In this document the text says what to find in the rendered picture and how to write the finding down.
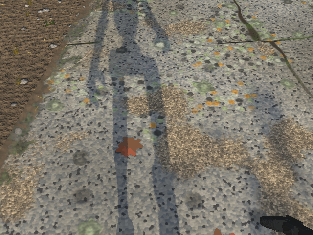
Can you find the right robot hand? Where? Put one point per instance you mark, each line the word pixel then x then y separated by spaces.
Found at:
pixel 286 224

